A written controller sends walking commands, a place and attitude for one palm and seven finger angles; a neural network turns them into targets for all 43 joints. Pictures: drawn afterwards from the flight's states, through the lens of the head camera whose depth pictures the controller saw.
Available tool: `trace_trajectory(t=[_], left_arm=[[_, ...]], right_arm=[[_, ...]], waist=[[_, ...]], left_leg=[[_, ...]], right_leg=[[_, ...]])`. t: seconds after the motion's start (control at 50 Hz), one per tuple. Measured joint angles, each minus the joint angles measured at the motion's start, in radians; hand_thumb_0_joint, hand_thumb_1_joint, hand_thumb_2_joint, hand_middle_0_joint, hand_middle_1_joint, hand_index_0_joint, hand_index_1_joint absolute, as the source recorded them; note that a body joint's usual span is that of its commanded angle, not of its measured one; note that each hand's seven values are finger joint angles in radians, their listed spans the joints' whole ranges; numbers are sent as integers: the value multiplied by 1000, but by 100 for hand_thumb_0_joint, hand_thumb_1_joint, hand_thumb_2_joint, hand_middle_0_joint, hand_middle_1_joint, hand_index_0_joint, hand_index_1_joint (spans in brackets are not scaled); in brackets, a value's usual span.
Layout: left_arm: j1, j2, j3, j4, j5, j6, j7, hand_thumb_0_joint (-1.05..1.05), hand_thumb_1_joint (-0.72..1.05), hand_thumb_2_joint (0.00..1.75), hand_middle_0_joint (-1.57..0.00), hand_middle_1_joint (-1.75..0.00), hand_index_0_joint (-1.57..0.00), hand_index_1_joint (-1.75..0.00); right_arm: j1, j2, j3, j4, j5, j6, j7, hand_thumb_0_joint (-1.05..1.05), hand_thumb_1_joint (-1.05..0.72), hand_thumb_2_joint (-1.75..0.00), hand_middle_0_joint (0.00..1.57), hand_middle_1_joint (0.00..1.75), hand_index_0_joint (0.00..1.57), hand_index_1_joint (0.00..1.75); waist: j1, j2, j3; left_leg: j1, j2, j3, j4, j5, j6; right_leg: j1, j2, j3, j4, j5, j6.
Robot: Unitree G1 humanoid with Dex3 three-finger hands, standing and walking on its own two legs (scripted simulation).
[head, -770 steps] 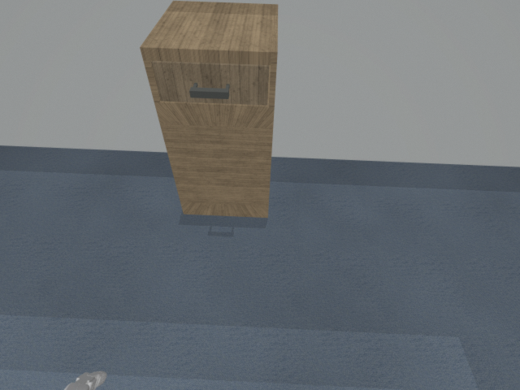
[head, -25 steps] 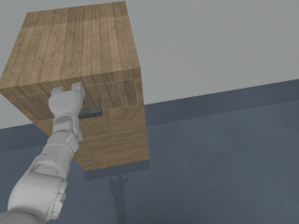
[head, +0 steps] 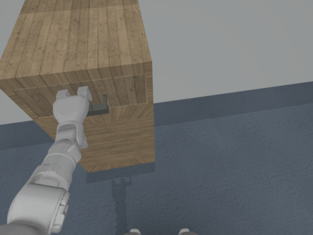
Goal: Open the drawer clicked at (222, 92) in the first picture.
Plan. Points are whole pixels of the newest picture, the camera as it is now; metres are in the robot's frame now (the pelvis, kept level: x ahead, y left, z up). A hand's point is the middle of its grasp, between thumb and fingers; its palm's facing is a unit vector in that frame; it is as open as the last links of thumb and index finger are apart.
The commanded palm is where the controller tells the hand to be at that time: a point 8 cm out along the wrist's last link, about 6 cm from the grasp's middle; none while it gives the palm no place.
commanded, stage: lower the fingers behind the handle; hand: left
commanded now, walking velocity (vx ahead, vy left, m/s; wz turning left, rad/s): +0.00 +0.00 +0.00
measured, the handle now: (87, 105) +0.50 +0.21 -0.02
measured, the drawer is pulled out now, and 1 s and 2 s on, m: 0.00 0.00 0.00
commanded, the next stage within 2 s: close the thumb around the handle in 0.96 s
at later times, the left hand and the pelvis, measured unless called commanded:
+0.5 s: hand (85, 123) +0.44 +0.21 -0.03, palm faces -0.02 -0.02 -1.00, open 13.8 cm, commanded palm +0.42 +0.21 +0.02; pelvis -0.01 +0.00 -0.02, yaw +0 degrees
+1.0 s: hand (86, 124) +0.44 +0.21 -0.04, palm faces -0.03 -0.03 -1.00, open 13.8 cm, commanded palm +0.41 +0.21 +0.02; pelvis -0.01 -0.01 -0.02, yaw +0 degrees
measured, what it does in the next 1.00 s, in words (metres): stands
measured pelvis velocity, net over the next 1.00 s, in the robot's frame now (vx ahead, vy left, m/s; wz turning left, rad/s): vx -0.01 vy -0.01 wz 0.00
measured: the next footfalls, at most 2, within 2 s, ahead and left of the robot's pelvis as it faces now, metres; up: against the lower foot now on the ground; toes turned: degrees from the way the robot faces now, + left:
none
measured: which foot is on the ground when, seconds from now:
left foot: down 0.00-1.00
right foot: down 0.00-1.00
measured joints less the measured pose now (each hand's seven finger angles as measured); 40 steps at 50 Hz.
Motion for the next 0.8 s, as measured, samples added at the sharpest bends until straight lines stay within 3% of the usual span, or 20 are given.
trace_trajectory(t=[0.1, 0.24, 0.44, 0.58, 0.8], left_arm=[[-3, -4, -22, -2, -2, -25, -29, 0, -48, 30, -32, -120, -32, -120], [-16, 3, 4, 28, 24, -64, -1, 0, -49, 30, -32, -120, -32, -120], [-16, 11, 19, 21, 24, -53, 45, 0, -48, 30, -32, -120, -32, -120], [-37, 12, 9, 66, 17, -25, 38, 0, -49, 30, -31, -120, -32, -120], [-27, 24, 21, 40, 13, -48, 29, 0, -48, 30, -32, -120, -32, -120]], right_arm=[[13, 12, 8, -2, 1, -8, -9, 0, -91, -90, 20, 30, 20, 30], [10, 3, 16, -4, -6, -17, -8, 0, -91, -90, 20, 30, 20, 30], [13, -8, -1, 15, -16, -22, 0, 0, -91, -90, 20, 30, 20, 30], [7, -6, 9, 16, -13, -25, 0, 0, -91, -90, 20, 30, 20, 30], [15, -5, 8, 14, -16, -31, -4, 0, -91, -90, 20, 30, 20, 30]], waist=[[-2, -3, -3], [-13, -9, -8], [-11, -6, -19], [-23, -5, -18], [-20, 1, -23]], left_leg=[[7, -1, -4, -4, 3, -1], [-43, 2, 0, 38, -10, -2], [-118, 5, -1, 97, -29, -6], [-134, 7, -4, 112, -33, -8], [-154, 10, -6, 129, -40, -11]], right_leg=[[9, -1, -4, -6, 2, -1], [-44, 3, -4, 38, -9, -2], [-118, 8, -9, 96, -27, -4], [-134, 10, -13, 110, -31, -7], [-153, 14, -16, 126, -37, -9]])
